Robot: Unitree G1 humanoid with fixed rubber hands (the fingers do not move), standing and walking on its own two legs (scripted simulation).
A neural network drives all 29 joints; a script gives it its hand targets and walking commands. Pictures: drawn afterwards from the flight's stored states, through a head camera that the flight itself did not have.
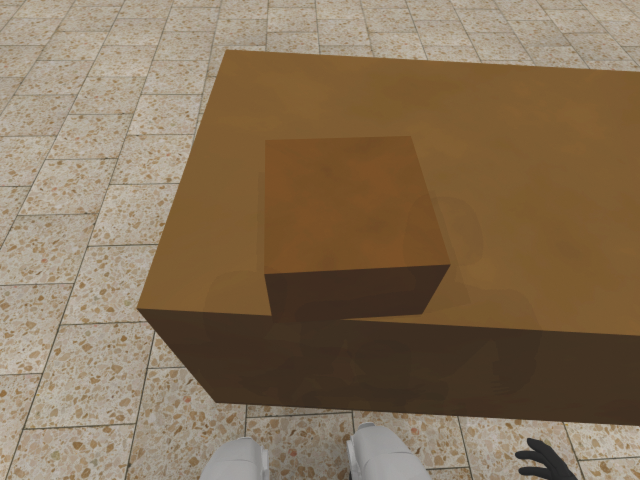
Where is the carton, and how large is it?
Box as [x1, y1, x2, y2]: [264, 136, 450, 322]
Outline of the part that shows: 410,136 265,140 264,275 273,322 422,313 450,263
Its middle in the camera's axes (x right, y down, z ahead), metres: +0.03 -0.02 +0.60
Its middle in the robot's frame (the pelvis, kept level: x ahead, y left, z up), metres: +0.45 -0.04 -0.02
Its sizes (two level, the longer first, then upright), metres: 0.239 0.230 0.149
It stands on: a pedestal, 0.63 m high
